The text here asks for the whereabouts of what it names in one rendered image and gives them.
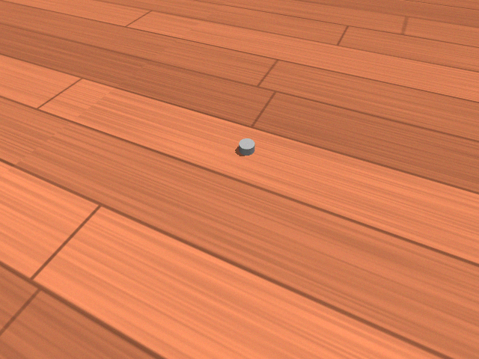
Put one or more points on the tin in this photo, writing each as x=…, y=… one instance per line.
x=246, y=146

